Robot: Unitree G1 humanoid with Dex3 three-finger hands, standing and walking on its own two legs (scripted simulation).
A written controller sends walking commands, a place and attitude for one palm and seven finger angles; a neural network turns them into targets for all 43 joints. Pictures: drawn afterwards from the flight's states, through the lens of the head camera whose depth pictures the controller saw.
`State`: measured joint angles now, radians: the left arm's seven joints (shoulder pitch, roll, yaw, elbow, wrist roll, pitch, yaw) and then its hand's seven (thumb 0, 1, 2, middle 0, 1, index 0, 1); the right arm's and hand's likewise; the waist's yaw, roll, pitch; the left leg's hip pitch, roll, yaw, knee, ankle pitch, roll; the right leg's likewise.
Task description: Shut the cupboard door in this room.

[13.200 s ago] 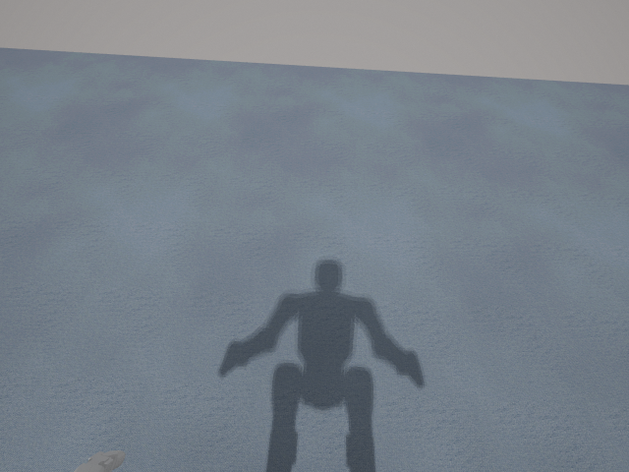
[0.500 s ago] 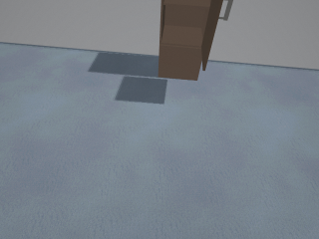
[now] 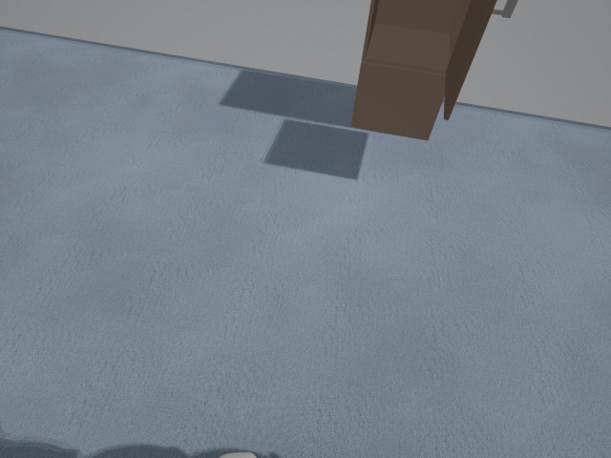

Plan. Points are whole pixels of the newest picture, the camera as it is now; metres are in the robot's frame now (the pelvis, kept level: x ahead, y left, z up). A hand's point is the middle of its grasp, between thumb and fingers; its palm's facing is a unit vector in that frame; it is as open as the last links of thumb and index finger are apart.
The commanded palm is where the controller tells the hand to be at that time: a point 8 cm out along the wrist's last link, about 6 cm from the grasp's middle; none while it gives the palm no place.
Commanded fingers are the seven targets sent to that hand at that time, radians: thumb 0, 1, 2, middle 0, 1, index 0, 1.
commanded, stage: stand and wait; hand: left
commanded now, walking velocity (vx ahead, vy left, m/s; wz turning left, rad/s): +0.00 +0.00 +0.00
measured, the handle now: out of the picture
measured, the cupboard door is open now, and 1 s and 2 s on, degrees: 89 89 89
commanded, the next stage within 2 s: turn or walk to find it in 0.42 s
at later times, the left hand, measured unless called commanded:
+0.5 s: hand out of the picture +0.00 +0.12 -0.15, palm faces +0.08 -0.98 -0.20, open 7.3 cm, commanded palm none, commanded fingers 0.00 0.90 0.90 -0.20 -0.30 -0.20 -0.30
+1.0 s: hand out of the picture +0.06 +0.18 -0.14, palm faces +0.20 -0.94 -0.27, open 7.4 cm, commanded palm none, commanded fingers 0.00 0.90 0.90 -0.20 -0.30 -0.20 -0.30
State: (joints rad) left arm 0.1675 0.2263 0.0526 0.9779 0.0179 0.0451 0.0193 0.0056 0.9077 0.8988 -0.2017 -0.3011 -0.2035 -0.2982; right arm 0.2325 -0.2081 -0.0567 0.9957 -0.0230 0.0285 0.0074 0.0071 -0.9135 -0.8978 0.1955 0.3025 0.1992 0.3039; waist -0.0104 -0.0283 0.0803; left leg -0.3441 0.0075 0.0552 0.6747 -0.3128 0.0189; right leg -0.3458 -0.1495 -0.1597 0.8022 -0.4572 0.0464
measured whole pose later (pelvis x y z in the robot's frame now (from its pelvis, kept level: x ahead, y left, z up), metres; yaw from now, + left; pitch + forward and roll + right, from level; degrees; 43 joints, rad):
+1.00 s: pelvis +0.01 -0.04 +0.02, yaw +11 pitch +1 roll +1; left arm 0.12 0.22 0.04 0.99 0.01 0.02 0.02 0.01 0.91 0.90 -0.20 -0.30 -0.20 -0.30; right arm 0.20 -0.17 -0.04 1.03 -0.03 0.01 -0.01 0.01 -0.91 -0.90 0.20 0.30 0.20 0.30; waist -0.02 0.01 0.06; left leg -0.30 -0.01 -0.05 0.47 -0.19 -0.01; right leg -0.33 -0.04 -0.04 0.78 -0.47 0.04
